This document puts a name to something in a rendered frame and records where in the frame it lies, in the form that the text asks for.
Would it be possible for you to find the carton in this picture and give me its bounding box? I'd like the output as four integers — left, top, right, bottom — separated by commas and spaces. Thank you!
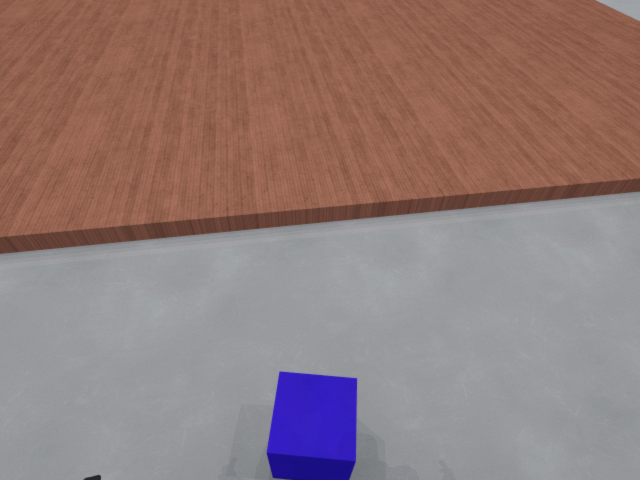
267, 371, 357, 480

